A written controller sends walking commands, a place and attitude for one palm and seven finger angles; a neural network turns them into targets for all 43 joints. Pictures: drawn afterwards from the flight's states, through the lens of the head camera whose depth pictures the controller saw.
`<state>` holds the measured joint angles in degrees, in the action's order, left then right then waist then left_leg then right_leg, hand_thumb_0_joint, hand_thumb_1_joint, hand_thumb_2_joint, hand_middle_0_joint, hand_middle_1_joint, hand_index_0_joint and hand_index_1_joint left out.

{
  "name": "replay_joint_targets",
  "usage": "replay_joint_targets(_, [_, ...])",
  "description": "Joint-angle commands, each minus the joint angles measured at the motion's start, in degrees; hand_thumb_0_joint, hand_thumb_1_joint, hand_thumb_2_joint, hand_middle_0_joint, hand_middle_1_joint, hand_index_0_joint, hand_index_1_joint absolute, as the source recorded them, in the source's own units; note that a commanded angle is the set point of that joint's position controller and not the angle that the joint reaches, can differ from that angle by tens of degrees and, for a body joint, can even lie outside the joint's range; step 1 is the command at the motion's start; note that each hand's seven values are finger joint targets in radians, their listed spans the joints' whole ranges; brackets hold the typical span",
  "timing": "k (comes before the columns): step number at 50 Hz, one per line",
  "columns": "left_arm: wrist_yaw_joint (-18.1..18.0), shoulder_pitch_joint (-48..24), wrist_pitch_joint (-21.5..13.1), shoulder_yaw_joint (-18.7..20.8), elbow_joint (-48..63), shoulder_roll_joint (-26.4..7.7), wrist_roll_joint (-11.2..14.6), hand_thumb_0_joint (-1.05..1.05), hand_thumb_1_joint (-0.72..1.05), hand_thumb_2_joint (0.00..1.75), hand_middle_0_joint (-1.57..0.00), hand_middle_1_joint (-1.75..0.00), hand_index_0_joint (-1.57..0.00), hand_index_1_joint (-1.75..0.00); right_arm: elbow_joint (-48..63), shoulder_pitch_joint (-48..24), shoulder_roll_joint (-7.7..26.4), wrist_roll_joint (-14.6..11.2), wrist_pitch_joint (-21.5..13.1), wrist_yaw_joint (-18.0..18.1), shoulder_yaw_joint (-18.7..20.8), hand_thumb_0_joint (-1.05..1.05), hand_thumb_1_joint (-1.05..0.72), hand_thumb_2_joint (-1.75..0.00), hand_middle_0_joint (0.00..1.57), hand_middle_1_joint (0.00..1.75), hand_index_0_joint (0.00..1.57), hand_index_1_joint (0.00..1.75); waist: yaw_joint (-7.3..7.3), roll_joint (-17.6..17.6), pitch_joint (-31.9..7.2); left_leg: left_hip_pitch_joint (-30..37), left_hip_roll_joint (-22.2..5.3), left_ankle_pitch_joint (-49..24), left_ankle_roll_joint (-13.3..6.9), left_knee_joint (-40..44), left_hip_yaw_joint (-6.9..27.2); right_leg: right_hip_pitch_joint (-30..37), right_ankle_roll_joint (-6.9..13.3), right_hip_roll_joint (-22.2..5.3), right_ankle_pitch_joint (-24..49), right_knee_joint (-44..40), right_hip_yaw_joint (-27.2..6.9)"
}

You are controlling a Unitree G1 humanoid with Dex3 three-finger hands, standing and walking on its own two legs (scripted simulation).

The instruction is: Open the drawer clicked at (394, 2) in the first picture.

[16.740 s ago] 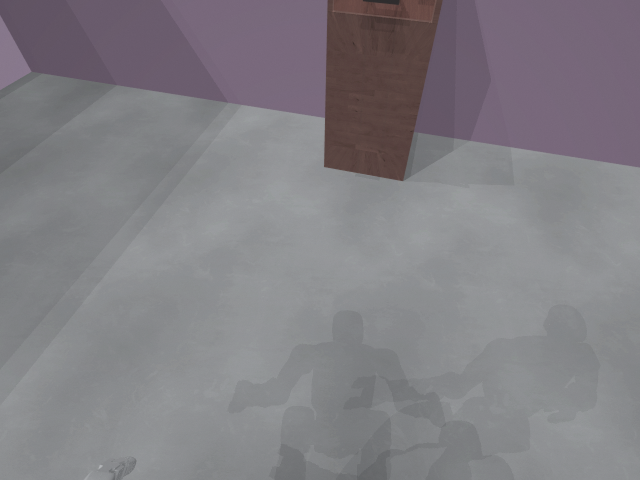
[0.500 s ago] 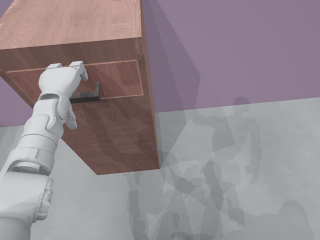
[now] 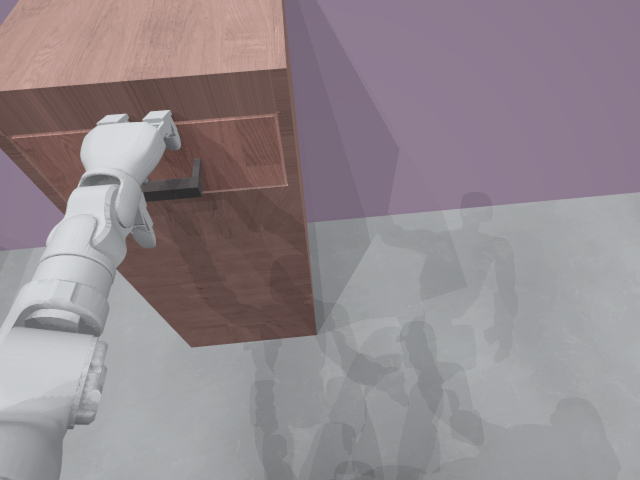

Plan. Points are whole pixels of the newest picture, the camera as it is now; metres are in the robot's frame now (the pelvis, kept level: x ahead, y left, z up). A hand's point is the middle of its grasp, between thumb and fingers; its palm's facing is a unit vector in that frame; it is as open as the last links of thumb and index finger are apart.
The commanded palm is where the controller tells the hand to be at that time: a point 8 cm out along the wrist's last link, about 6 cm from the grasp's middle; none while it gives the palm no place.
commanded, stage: lower the fingers behind the handle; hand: left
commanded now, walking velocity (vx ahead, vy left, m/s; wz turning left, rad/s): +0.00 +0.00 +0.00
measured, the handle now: (159, 179) +0.52 +0.25 +0.04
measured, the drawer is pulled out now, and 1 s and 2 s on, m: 0.00 0.00 0.00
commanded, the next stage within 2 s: close the thumb around the handle in 1.60 s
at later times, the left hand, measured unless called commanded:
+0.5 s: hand (148, 201) +0.46 +0.24 +0.06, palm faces -0.02 -0.02 -1.00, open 13.8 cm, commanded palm +0.45 +0.25 +0.12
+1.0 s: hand (162, 217) +0.46 +0.23 +0.03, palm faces -0.08 +0.01 -1.00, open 13.9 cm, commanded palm +0.45 +0.24 +0.09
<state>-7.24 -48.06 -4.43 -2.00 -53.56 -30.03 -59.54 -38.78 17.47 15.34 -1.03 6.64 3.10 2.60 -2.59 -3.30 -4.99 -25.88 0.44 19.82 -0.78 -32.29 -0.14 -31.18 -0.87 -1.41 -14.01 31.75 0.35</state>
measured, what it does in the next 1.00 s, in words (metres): stands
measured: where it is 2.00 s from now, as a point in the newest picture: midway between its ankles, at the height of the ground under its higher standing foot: outside the picture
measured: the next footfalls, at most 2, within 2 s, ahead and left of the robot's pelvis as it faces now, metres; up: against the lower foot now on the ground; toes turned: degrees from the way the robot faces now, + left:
none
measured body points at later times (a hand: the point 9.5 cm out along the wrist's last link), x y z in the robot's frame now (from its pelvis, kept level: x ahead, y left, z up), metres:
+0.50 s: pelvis +0.00 +0.00 +0.00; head +0.08 -0.01 +0.44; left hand +0.46 +0.24 +0.12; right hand +0.06 -0.27 -0.14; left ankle -0.05 +0.11 -0.73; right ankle +0.01 -0.13 -0.73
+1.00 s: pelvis +0.00 +0.00 -0.01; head +0.09 -0.02 +0.43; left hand +0.46 +0.23 +0.08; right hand +0.02 -0.28 -0.15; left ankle -0.05 +0.11 -0.73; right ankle +0.01 -0.13 -0.73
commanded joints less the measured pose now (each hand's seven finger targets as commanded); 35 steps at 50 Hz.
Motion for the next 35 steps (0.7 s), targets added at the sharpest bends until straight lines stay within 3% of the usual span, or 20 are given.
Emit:
replay_joint_targets(1, [-3.8,-24.4,0.77,5.92,9.44,-17.18,0.07,0.0,-0.5,0.3,-0.3,-1.2,-0.3,-1.2,4.26,4.05,8.16,0.41,-1.37,0.11,2.64,0.0,-0.9,-0.9,0.2,0.3,0.2,0.3,-0.05,1.66,-22.15,4.58,1.13,-27.17,-1.16,1.75,-1.25,17.19,2.83,2.56,20.02,0.18,1.55])
replay_joint_targets(3, [-4.09,-22.85,1.17,7.39,8.78,-18.62,0.06,0.0,-0.5,0.3,-0.3,-1.2,-0.3,-1.2,4.23,4.37,8.5,0.43,-1.27,-0.01,2.61,0.0,-0.9,-0.9,0.2,0.3,0.2,0.3,0.38,3.63,-23.01,3.43,1.22,-27.85,-1.35,1.68,-1.35,18.84,2.88,2.6,21.34,0.27,1.4])
replay_joint_targets(6, [-4.09,-19.07,1.57,7.84,9.48,-18.68,0.23,0.0,-0.5,0.3,-0.3,-1.2,-0.3,-1.2,4.61,4.5,8.35,0.6,-1.09,-0.23,2.79,0.0,-0.9,-0.9,0.2,0.3,0.2,0.3,1.42,2.55,-24.96,3.39,1.14,-30.19,-1.26,1.51,-2.0,20.83,2.72,2.39,24.35,1.0,1.23])
replay_joint_targets(7, [-4.09,-18.59,1.64,7.96,9.99,-18.53,0.39,0.0,-0.5,0.3,-0.3,-1.2,-0.3,-1.2,4.64,4.54,8.41,0.6,-1.02,-0.29,2.92,0.0,-0.9,-0.9,0.2,0.3,0.2,0.3,1.37,3.89,-25.11,3.3,1.09,-29.98,-1.33,1.52,-2.05,21.02,2.6,2.42,24.47,0.94,1.28])
replay_joint_targets(10, [-3.9,-17.39,1.94,5.44,9.73,-15.23,0.54,0.0,-0.5,0.3,-0.3,-1.2,-0.3,-1.2,4.65,4.21,8.45,0.42,-0.95,-0.48,3.05,0.0,-0.9,-0.9,0.2,0.3,0.2,0.3,0.68,2.95,-21.97,3.52,0.94,-28.7,-1.37,1.74,-2.09,18.25,2.64,2.61,22.17,0.22,1.52])
replay_joint_targets(11, [-3.79,-18.95,1.74,4.67,9.93,-14.8,0.22,0.0,-0.5,0.3,-0.3,-1.2,-0.3,-1.2,4.47,4.32,8.71,0.3,-0.95,-0.41,3.03,0.0,-0.9,-0.9,0.2,0.3,0.2,0.3,-0.21,3.65,-20.61,3.54,0.8,-27.6,-1.35,1.82,-1.66,16.71,2.65,2.74,20.69,0.01,1.75])
replay_joint_targets(13, [-3.83,-22.05,0.46,4.4,12.66,-14.9,0.07,0.0,-0.5,0.3,-0.3,-1.2,-0.3,-1.2,4.44,4.31,8.83,0.33,-1.1,-0.2,3.33,0.0,-0.9,-0.9,0.2,0.3,0.2,0.3,-0.96,3.21,-21.1,4.77,0.82,-27.0,-1.58,1.51,-1.36,15.88,2.75,2.82,19.33,-0.41,1.47])
replay_joint_targets(16, [-4.54,-24.83,-1.64,4.69,14.85,-15.44,-0.35,0.0,-0.5,0.3,-0.3,-1.2,-0.3,-1.2,4.01,5.26,8.39,0.63,-1.49,0.2,3.69,0.0,-0.9,-0.9,0.2,0.3,0.2,0.3,-1.41,0.47,-23.75,6.88,0.99,-26.76,-1.52,0.64,-0.93,14.8,2.79,2.85,18.25,0.1,1.11])
replay_joint_targets(18, [-5.47,-26.56,-3.14,4.47,17.1,-14.88,-0.39,0.0,-0.5,0.3,-0.3,-1.2,-0.3,-1.2,3.55,5.87,8.17,1.0,-1.75,0.25,3.92,0.0,-0.9,-0.9,0.2,0.3,0.2,0.3,-1.54,-1.26,-26.43,9.25,0.89,-30.78,-1.13,-0.42,-0.11,13.66,2.93,2.98,18.75,0.76,1.2])
replay_joint_targets(19, [-6.22,-27.45,-3.49,4.02,17.39,-14.25,-0.52,0.0,-0.5,0.3,-0.3,-1.2,-0.3,-1.2,3.06,5.97,7.96,1.13,-1.9,0.14,4.03,0.0,-0.9,-0.9,0.2,0.3,0.2,0.3,-1.95,-3.6,-26.1,10.23,0.68,-32.1,-0.79,-0.92,0.1,11.96,2.91,2.97,18.52,1.09,1.3])
replay_joint_targets(20, [-6.87,-25.82,-3.49,4.22,16.45,-13.43,-0.43,0.0,-0.5,0.3,-0.3,-1.2,-0.3,-1.2,2.68,6.36,7.8,1.3,-2.06,-0.07,4.19,0.0,-0.9,-0.9,0.2,0.3,0.2,0.3,-1.52,-3.7,-26.39,10.78,0.61,-33.69,-0.48,-1.37,0.33,11.28,2.94,3.05,18.45,1.45,1.55])
replay_joint_targets(24, [-9.44,-24.78,-0.81,5.54,9.51,-14.6,-1.0,0.0,-0.5,0.3,-0.3,-1.2,-0.3,-1.2,1.65,6.24,8.19,1.39,-2.03,-0.6,3.58,0.0,-0.9,-0.9,0.2,0.3,0.2,0.3,-1.74,-0.35,-22.7,4.96,0.91,-29.5,-0.51,-1.32,-0.22,10.88,2.99,3.06,18.16,2.07,2.07])
replay_joint_targets(25, [-9.93,-23.8,0.17,5.72,8.49,-14.57,-1.24,0.0,-0.5,0.3,-0.3,-1.2,-0.3,-1.2,1.85,6.11,8.24,1.37,-2.08,-0.82,3.47,0.0,-0.9,-0.9,0.2,0.3,0.2,0.3,-1.19,-0.29,-23.13,4.17,1.02,-29.13,-0.47,-1.22,-0.3,11.33,3.05,3.09,18.19,2.41,2.2])
replay_joint_targets(27, [-10.11,-24.61,2.08,3.02,6.3,-11.63,-1.7,0.0,-0.5,0.3,-0.3,-1.2,-0.3,-1.2,1.86,6.06,8.24,1.24,-2.14,-1.16,3.4,0.0,-0.9,-0.9,0.2,0.3,0.2,0.3,-1.81,-0.61,-22.37,3.99,0.89,-28.68,-0.32,-1.18,-0.24,9.99,3.1,3.18,17.31,2.35,2.46])
replay_joint_targets(29, [-9.86,-23.79,3.13,3.44,6.08,-12.21,-2.05,0.0,-0.5,0.3,-0.3,-1.2,-0.3,-1.2,2.09,6.25,8.42,1.32,-2.07,-1.34,3.62,0.0,-0.9,-0.9,0.2,0.3,0.2,0.3,-1.48,-1.41,-25.49,5.36,0.66,-31.04,-0.36,-1.85,-0.5,11.01,2.93,3.1,18.7,2.73,2.11])
replay_joint_targets(31, [-9.04,-23.62,3.46,2.94,6.34,-11.26,-1.51,0.0,-0.5,0.3,-0.3,-1.2,-0.3,-1.2,2.43,6.61,8.42,1.41,-1.98,-1.33,3.66,0.0,-0.9,-0.9,0.2,0.3,0.2,0.3,-1.7,0.88,-26.93,5.47,0.69,-31.73,-0.74,-2.2,-0.54,12.62,2.7,3.15,20.48,2.66,1.85])
replay_joint_targets(33, [-7.99,-22.53,3.35,3.0,5.01,-11.05,-1.06,0.0,-0.5,0.3,-0.3,-1.2,-0.3,-1.2,2.53,6.52,8.69,1.41,-1.69,-1.03,3.63,0.0,-0.9,-0.9,0.2,0.3,0.2,0.3,-2.22,3.32,-25.59,3.84,0.77,-30.58,-1.06,-2.12,-0.59,13.34,2.59,3.14,21.05,2.37,1.72])
replay_joint_targets(35, [-7.56,-22.62,2.3,3.38,5.97,-11.97,-1.13,0.0,-0.5,0.3,-0.3,-1.2,-0.3,-1.2,2.82,6.56,8.67,1.32,-1.7,-0.69,3.49,0.0,-0.9,-0.9,0.2,0.3,0.2,0.3,-2.05,3.36,-24.41,2.8,0.85,-28.2,-1.31,-1.76,-0.81,13.3,2.49,2.99,20.31,2.4,1.55])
